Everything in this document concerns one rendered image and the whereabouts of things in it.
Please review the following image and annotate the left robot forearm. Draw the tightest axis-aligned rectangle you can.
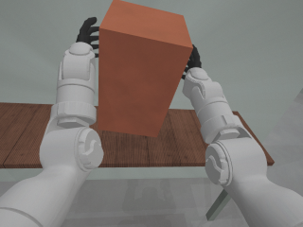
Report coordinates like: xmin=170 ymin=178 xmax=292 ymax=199
xmin=39 ymin=42 xmax=97 ymax=160

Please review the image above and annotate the carton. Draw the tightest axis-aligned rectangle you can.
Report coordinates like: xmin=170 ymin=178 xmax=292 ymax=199
xmin=98 ymin=0 xmax=193 ymax=138

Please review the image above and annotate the right robot forearm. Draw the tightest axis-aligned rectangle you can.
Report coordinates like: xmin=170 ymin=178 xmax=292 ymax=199
xmin=182 ymin=67 xmax=268 ymax=168

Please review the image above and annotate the table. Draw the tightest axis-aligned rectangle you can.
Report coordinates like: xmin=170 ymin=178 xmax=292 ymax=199
xmin=0 ymin=102 xmax=275 ymax=221

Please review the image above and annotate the left robot hand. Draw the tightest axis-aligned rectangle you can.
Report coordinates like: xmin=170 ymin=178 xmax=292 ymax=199
xmin=76 ymin=17 xmax=99 ymax=58

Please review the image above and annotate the right robot hand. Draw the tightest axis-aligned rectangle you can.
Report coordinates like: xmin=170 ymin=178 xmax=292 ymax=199
xmin=181 ymin=44 xmax=202 ymax=79

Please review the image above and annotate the robot left upper arm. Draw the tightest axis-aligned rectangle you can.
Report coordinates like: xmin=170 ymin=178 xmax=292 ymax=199
xmin=0 ymin=127 xmax=104 ymax=227

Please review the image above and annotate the robot right upper arm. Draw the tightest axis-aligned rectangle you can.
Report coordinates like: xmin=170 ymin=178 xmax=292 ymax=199
xmin=205 ymin=137 xmax=303 ymax=227

